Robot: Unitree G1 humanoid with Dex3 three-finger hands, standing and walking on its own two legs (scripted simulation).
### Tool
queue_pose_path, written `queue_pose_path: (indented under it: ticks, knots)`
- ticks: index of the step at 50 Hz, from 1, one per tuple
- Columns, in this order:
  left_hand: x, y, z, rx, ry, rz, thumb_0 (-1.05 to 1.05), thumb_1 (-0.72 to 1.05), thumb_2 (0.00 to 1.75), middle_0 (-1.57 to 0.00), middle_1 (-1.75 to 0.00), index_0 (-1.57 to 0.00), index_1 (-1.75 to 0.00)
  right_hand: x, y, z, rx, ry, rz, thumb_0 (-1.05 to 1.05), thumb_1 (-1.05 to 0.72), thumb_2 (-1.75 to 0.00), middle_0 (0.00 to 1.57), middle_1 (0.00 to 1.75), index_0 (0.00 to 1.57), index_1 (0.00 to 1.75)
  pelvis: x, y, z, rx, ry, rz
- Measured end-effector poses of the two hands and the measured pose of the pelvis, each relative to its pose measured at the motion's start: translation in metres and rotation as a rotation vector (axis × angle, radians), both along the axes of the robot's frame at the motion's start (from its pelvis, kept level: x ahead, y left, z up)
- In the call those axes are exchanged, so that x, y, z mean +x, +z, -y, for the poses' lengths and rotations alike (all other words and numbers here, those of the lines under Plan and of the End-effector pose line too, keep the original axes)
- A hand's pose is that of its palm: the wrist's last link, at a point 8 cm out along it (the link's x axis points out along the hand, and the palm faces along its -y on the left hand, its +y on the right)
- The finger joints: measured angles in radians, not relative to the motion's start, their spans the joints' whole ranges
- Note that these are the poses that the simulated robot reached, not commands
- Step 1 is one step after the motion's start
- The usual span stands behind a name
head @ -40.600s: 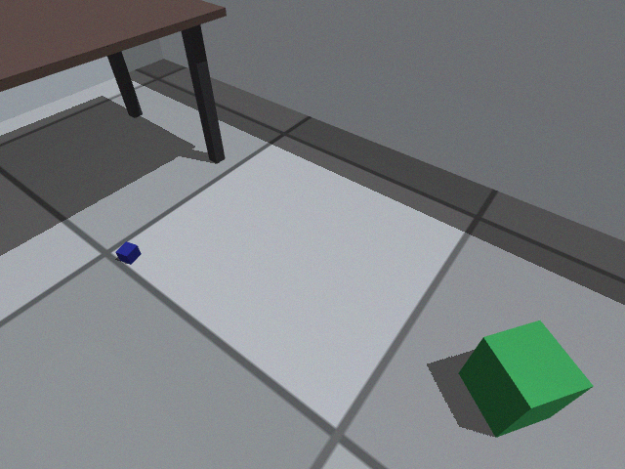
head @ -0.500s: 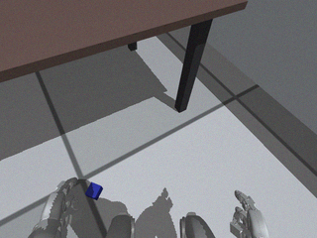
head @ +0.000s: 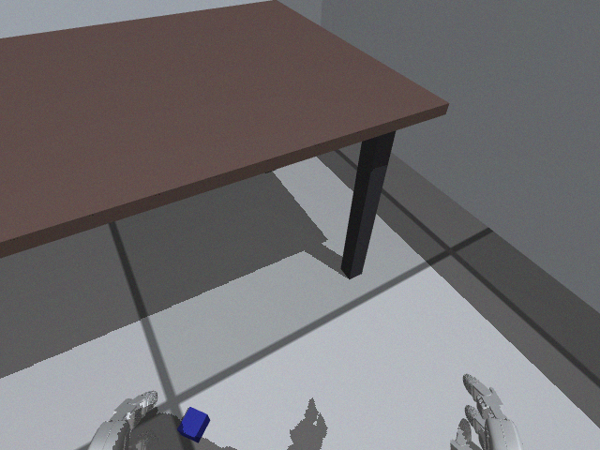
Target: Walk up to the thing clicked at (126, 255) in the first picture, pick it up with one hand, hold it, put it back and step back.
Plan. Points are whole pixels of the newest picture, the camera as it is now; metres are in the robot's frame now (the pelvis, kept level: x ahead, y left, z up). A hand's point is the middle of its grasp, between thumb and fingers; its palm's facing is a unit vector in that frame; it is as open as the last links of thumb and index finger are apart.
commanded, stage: home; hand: left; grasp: from above
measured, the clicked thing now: (194, 424) +0.38 +0.30 -0.69
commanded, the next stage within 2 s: stand in 1.78 s
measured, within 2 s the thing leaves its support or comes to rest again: neither
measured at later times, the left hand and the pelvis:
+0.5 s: hand out of the picture +0.17 +0.17 -0.04, palm faces +0.04 -0.98 -0.19, open 7.4 cm; pelvis +0.00 +0.00 +0.00, yaw +0 degrees
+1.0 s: hand out of the picture +0.17 +0.18 -0.04, palm faces +0.04 -0.98 -0.20, open 7.4 cm; pelvis +0.00 +0.00 +0.00, yaw +0 degrees
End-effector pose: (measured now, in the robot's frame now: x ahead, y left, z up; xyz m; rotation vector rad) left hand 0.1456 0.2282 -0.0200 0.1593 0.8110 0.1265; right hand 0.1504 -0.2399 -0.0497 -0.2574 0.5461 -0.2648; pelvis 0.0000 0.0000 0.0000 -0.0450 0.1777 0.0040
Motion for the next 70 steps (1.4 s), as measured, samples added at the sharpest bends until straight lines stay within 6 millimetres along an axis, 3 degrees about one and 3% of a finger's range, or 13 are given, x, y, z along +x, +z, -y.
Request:
queue_pose_path:
  ticks: [7, 27, 70]
  knots:
    - [-0.001, -0.001, 0.001, 0.000, -0.001, 0.000, 0.01, 0.90, 0.89, -0.20, -0.30, -0.20, -0.30, 0.004, -0.001, -0.002, 0.000, 0.021, 0.002, 0.02, -0.90, -0.90, 0.21, 0.31, 0.20, 0.30, -0.001, 0.000, 0.002, 0.002, 0.001, 0.004]
    - [0.004, 0.001, 0.004, 0.003, -0.011, 0.008, 0.01, 0.90, 0.89, -0.20, -0.30, -0.20, -0.30, -0.011, -0.008, 0.005, -0.003, -0.013, -0.046, 0.02, -0.90, -0.90, 0.21, 0.31, 0.20, 0.30, 0.001, 0.001, 0.003, 0.004, -0.003, 0.010]
    - [0.005, 0.001, 0.001, 0.010, -0.018, 0.009, 0.01, 0.90, 0.90, -0.20, -0.30, -0.20, -0.30, -0.004, -0.006, 0.003, -0.004, -0.006, -0.033, 0.02, -0.90, -0.90, 0.21, 0.31, 0.20, 0.30, 0.002, -0.001, 0.001, 0.000, -0.003, 0.005]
